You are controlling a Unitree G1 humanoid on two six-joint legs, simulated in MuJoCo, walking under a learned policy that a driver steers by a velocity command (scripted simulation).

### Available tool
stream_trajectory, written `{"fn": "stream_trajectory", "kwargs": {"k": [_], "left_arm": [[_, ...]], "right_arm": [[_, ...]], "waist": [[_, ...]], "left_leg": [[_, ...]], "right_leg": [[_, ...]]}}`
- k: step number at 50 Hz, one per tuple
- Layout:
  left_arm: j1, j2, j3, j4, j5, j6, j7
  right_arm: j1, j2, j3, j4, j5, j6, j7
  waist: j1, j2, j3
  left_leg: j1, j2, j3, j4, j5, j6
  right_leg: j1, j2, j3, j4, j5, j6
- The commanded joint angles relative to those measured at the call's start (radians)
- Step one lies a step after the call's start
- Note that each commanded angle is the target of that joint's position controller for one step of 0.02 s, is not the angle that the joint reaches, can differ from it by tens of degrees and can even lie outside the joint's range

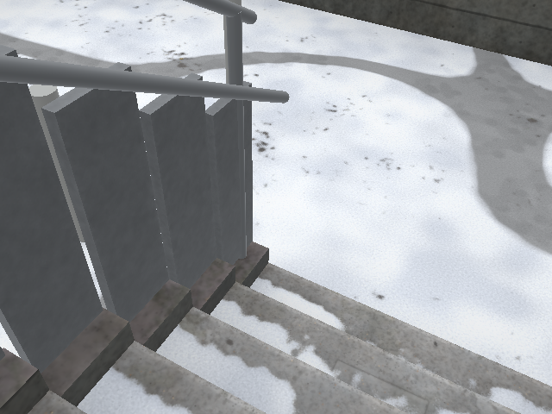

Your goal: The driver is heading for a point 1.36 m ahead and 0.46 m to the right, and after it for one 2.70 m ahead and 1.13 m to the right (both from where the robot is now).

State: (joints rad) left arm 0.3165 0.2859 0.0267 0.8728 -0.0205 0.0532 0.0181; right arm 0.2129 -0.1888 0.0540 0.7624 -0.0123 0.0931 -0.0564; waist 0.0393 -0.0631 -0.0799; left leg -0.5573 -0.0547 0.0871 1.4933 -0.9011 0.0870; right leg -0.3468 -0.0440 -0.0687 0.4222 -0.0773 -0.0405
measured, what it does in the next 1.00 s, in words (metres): steps on the spot: right foot 0.16 m lower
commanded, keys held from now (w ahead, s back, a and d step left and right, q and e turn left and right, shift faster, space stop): no key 0.58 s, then w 0.42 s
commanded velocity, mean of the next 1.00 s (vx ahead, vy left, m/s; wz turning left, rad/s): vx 0.11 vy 0.00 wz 0.00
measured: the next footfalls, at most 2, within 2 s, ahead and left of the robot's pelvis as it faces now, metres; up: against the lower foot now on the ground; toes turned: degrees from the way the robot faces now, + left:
right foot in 0.24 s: +0.08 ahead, -0.11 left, +0.00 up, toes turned +5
left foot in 1.30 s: +0.40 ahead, +0.14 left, +0.00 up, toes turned +0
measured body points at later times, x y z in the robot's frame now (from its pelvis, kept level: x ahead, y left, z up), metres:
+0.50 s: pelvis -0.04 +0.00 +0.01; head -0.05 +0.01 +0.46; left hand +0.03 +0.25 -0.13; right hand +0.04 -0.22 -0.12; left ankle -0.06 +0.09 -0.58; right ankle +0.02 -0.14 -0.74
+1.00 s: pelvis +0.07 -0.04 -0.01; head +0.07 -0.07 +0.44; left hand -0.05 +0.19 -0.13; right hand +0.18 -0.27 -0.16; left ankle +0.11 +0.08 -0.50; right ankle +0.04 -0.12 -0.74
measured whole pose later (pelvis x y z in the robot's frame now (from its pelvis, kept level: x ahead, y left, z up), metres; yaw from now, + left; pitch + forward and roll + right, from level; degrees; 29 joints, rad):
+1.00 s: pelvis +0.07 -0.04 -0.01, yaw -1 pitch +0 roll +2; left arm 0.59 0.15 -0.01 1.03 0.02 -0.02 0.01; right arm 0.19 -0.22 -0.01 0.87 -0.05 0.03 -0.01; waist 0.05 0.04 -0.01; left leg -0.97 -0.01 0.04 1.85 -0.35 0.05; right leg -0.24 0.07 0.09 0.59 -0.35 -0.07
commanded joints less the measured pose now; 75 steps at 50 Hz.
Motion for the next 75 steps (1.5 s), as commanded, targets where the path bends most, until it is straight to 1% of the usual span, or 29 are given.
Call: {"fn": "stream_trajectory", "kwargs": {"k": [1, 3, 6, 11, 17, 23, 27, 32, 36, 39, 40, 41, 42, 43, 47, 49, 54, 57, 60, 63, 64, 66, 67, 68, 69, 70, 71, 73, 75], "left_arm": [[-0.008, 0.059, 0.033, -0.091, -0.002, 0.001, -0.020], [-0.102, 0.069, 0.050, -0.121, -0.010, 0.004, -0.036], [-0.046, 0.042, 0.054, -0.092, 0.002, 0.020, -0.035], [-0.069, 0.020, 0.058, -0.109, 0.004, 0.024, -0.013], [-0.054, -0.009, 0.054, -0.085, 0.001, 0.048, -0.009], [0.061, 0.052, 0.045, -0.039, 0.018, 0.019, -0.028], [-0.013, 0.116, 0.059, -0.037, -0.004, -0.001, -0.041], [-0.067, 0.060, 0.049, -0.063, -0.002, 0.017, -0.057], [-0.060, 0.015, 0.043, -0.069, 0.012, -0.003, -0.051], [0.256, -0.012, 0.024, 0.057, 0.006, -0.019, -0.058], [0.440, -0.003, 0.018, 0.134, 0.012, -0.030, -0.055], [0.497, 0.003, -0.001, 0.150, -0.001, -0.029, -0.054], [0.401, 0.095, 0.016, 0.127, -0.001, -0.035, -0.047], [0.339, 0.109, 0.018, 0.107, -0.002, -0.040, -0.043], [0.290, 0.041, -0.004, 0.100, 0.080, -0.073, -0.014], [0.304, 0.026, -0.009, 0.125, 0.043, -0.105, 0.006], [0.259, 0.004, -0.013, 0.101, 0.024, -0.112, 0.033], [0.285, 0.051, -0.001, 0.119, 0.005, -0.111, 0.030], [0.339, 0.014, -0.007, 0.126, 0.034, -0.083, 0.017], [0.399, 0.028, 0.013, 0.142, 0.098, -0.078, 0.039], [0.367, 0.034, 0.019, 0.123, 0.083, -0.090, 0.038], [0.242, 0.055, 0.021, 0.102, 0.069, -0.109, 0.017], [0.350, -0.022, 0.002, 0.119, 0.034, -0.114, 0.000], [0.299, -0.035, -0.002, 0.111, 0.027, -0.119, -0.007], [0.138, 0.106, 0.040, 0.083, 0.065, -0.132, -0.004], [0.072, 0.101, 0.050, 0.038, 0.060, -0.142, -0.016], [-0.146, 0.020, 0.018, -0.065, 0.149, -0.168, -0.035], [-0.146, -0.127, -0.022, -0.069, 0.188, -0.140, -0.004], [0.058, -0.131, -0.024, -0.014, 0.195, -0.127, 0.003]], "right_arm": [[0.110, -0.139, -0.016, -0.010, -0.017, 0.015, -0.001], [0.066, -0.108, 0.006, -0.013, -0.043, -0.002, -0.025], [-0.037, -0.073, 0.015, -0.011, -0.027, -0.032, -0.026], [0.012, -0.068, 0.005, 0.010, -0.033, -0.063, -0.001], [0.024, -0.061, -0.006, 0.004, -0.018, -0.047, 0.012], [-0.029, -0.035, 0.011, -0.047, -0.018, -0.071, 0.016], [0.099, -0.103, -0.023, 0.002, -0.023, -0.062, 0.021], [0.131, -0.183, -0.065, 0.009, -0.038, -0.037, 0.032], [0.103, -0.219, -0.086, 0.033, -0.035, -0.045, -0.007], [-0.034, -0.159, -0.087, 0.025, -0.025, -0.045, 0.021], [-0.071, -0.075, -0.076, 0.044, -0.022, -0.045, 0.037], [-0.076, -0.009, -0.073, 0.067, -0.024, -0.044, 0.057], [0.002, -0.047, -0.091, 0.020, -0.011, -0.062, 0.075], [-0.024, -0.089, -0.099, 0.036, -0.036, -0.071, 0.073], [-0.042, -0.038, -0.066, 0.064, -0.031, -0.071, 0.046], [-0.099, -0.023, -0.046, 0.022, -0.048, -0.080, 0.047], [-0.287, -0.027, -0.027, -0.061, -0.037, -0.099, 0.076], [-0.195, -0.111, -0.073, 0.018, -0.011, -0.093, 0.084], [-0.365, -0.078, -0.080, -0.046, 0.006, -0.100, 0.080], [-0.425, -0.067, -0.093, -0.056, -0.011, -0.137, 0.114], [-0.411, -0.070, -0.097, -0.057, -0.011, -0.152, 0.120], [-0.212, -0.055, -0.102, 0.013, -0.014, -0.179, 0.102], [0.037, -0.076, -0.110, 0.071, -0.016, -0.199, 0.079], [0.297, -0.146, -0.144, 0.146, 0.009, -0.190, 0.074], [0.369, -0.136, -0.138, 0.183, 0.016, -0.180, 0.067], [0.269, -0.169, -0.146, 0.198, -0.011, -0.177, 0.050], [0.193, 0.003, -0.053, 0.154, -0.108, -0.228, 0.078], [-0.030, 0.016, -0.040, 0.099, -0.090, -0.250, 0.082], [-0.258, 0.007, -0.038, -0.015, -0.081, -0.270, 0.061]], "waist": [[-0.087, 0.205, 0.174], [-0.121, 0.194, 0.260], [-0.042, 0.127, 0.181], [-0.052, 0.134, 0.123], [-0.058, 0.094, 0.090], [-0.004, 0.015, 0.110], [-0.097, -0.010, 0.107], [-0.144, 0.134, 0.177], [-0.090, 0.167, 0.242], [0.069, 0.114, 0.145], [0.163, -0.081, 0.106], [0.142, -0.109, 0.133], [0.047, -0.167, 0.130], [0.033, -0.103, 0.167], [0.003, -0.030, 0.168], [-0.035, 0.033, 0.168], [-0.006, -0.066, 0.187], [0.003, -0.113, 0.167], [0.076, -0.066, 0.272], [0.124, -0.055, 0.217], [0.106, -0.032, 0.226], [-0.014, 0.067, 0.136], [-0.097, 0.292, -0.004], [-0.213, 0.478, -0.257], [-0.271, 0.304, -0.185], [-0.211, 0.226, -0.060], [-0.192, 0.012, 0.101], [-0.086, 0.072, 0.125], [0.050, 0.160, 0.072]], "left_leg": [[0.078, 0.192, -0.510, -0.623, 0.139, 0.160], [-0.098, 0.252, -0.743, -0.824, 0.142, 0.201], [-0.183, 0.212, -0.538, -0.694, 0.195, 0.174], [-0.028, 0.179, -0.466, -0.643, 0.500, 0.172], [-0.171, 0.124, -0.360, -0.596, 0.113, 0.142], [-0.250, 0.028, -0.203, -0.397, 0.045, 0.092], [0.026, -0.004, -0.099, -0.262, 0.268, 0.072], [-0.077, 0.111, -0.467, -0.688, -0.319, 0.175], [-0.104, 0.189, -0.647, -0.745, -0.452, 0.251], [-0.216, 0.102, -0.361, -0.414, -0.299, 0.149], [-0.356, 0.015, -0.133, 0.059, -0.026, 0.082], [-0.541, -0.017, 0.060, 0.484, 0.061, 0.019], [-0.664, -0.039, -0.001, 0.452, 0.143, 0.004], [-0.708, 0.004, -0.044, 0.505, 0.242, -0.014], [-0.698, 0.072, -0.061, 0.466, 0.507, -0.032], [-0.704, 0.091, -0.109, 0.265, 0.673, -0.047], [-0.298, 0.090, -0.027, -0.351, 1.000, -0.092], [-0.225, 0.105, -0.052, -0.347, 1.176, -0.060], [-0.277, 0.107, -0.030, -0.535, 1.005, -0.059], [-0.414, 0.114, -0.139, -0.735, 0.931, -0.023], [-0.336, 0.112, -0.149, -0.784, 0.917, -0.024], [0.148, 0.025, -0.038, -0.876, 0.880, 0.001], [0.708, 0.123, -0.242, -0.897, 0.921, 0.086], [1.018, 0.302, -0.629, -0.989, 0.640, 0.192], [0.997, 0.292, -0.596, -0.991, 0.621, 0.145], [0.897, 0.325, -0.630, -1.006, 0.573, 0.153], [0.594, 0.341, -0.602, -0.940, 0.296, 0.210], [0.172, 0.316, -0.407, -0.880, 0.387, 0.168], [-0.192, 0.186, -0.169, -0.867, 0.426, 0.063]], "right_leg": [[-0.252, -0.049, 0.056, -0.061, -0.187, 0.022], [-0.201, -0.047, 0.229, -0.033, -0.203, 0.012], [-0.027, 0.010, 0.207, 0.093, -0.019, -0.026], [-0.056, 0.055, 0.235, 0.089, -0.112, -0.012], [0.209, 0.017, 0.076, -0.127, 0.115, 0.000], [0.283, -0.100, 0.087, -0.091, 0.297, -0.003], [-0.007, -0.121, 0.106, -0.189, 0.124, -0.031], [-0.057, 0.028, 0.027, 0.029, -0.286, 0.005], [-0.130, 0.035, 0.127, 0.162, -0.188, -0.063], [0.214, 0.037, 0.115, 0.058, -0.159, -0.052], [0.395, -0.057, 0.274, -0.001, -0.246, -0.041], [0.440, -0.101, 0.379, 0.031, -0.356, 0.026], [0.445, -0.190, 0.754, -0.124, -0.650, -0.007], [0.407, -0.219, 0.798, -0.173, -0.780, -0.025], [0.266, -0.134, 0.558, -0.081, -0.447, -0.047], [0.237, -0.110, 0.511, -0.035, -0.350, -0.070], [-0.002, -0.071, 0.398, -0.194, -0.055, -0.129], [0.130, -0.114, 0.350, -0.140, 0.041, -0.148], [0.291, -0.138, 0.346, -0.131, 0.115, -0.172], [0.643, -0.144, 0.387, 0.070, 0.132, -0.200], [0.599, -0.154, 0.388, 0.095, 0.198, -0.189], [0.335, -0.126, 0.307, 0.267, 0.516, -0.150], [-0.080, -0.047, 0.241, 0.687, 0.386, -0.054], [-0.327, 0.100, 0.150, 1.100, -0.268, 0.007], [-0.473, 0.054, 0.228, 1.116, -0.495, -0.005], [-0.597, 0.040, 0.235, 1.043, -0.415, -0.007], [-0.651, 0.034, 0.243, 1.035, -0.314, -0.049], [-0.443, -0.032, 0.248, 0.745, -0.133, -0.060], [-0.031, -0.017, 0.151, 0.568, 0.192, -0.025]]}}
Velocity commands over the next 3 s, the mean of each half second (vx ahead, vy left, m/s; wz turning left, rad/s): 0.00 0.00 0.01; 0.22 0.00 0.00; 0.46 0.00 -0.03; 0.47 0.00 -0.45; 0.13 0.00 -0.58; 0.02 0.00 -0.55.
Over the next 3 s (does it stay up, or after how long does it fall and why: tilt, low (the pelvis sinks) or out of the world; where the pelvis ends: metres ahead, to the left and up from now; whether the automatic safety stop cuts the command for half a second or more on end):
stays up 0.85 0.01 -0.36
